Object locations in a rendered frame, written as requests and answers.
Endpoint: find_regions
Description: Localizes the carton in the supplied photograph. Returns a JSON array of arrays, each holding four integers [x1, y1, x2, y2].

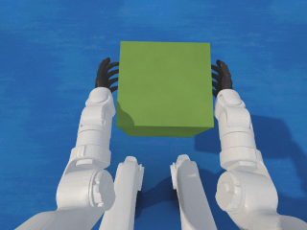
[[115, 41, 214, 138]]

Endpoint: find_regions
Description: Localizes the right robot forearm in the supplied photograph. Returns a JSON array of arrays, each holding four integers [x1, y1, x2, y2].
[[213, 89, 278, 206]]

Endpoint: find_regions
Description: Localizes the robot left shin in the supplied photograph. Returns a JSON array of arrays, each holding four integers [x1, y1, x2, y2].
[[115, 156, 138, 175]]

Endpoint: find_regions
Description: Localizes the left robot hand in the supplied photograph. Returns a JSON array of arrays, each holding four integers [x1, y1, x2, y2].
[[95, 57, 120, 93]]

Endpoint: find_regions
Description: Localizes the right robot hand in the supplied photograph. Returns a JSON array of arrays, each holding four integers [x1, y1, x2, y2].
[[211, 59, 233, 98]]

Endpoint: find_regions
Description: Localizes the right robot upper arm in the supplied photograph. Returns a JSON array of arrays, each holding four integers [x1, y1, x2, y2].
[[215, 170, 307, 230]]

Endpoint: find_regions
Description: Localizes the left robot forearm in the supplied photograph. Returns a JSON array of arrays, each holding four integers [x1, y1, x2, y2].
[[56, 87, 116, 204]]

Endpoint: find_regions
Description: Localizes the left robot upper arm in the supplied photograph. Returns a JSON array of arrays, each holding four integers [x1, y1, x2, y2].
[[14, 168, 116, 230]]

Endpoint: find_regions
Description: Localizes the robot left thigh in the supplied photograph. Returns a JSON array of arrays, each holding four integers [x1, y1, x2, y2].
[[99, 160, 145, 230]]

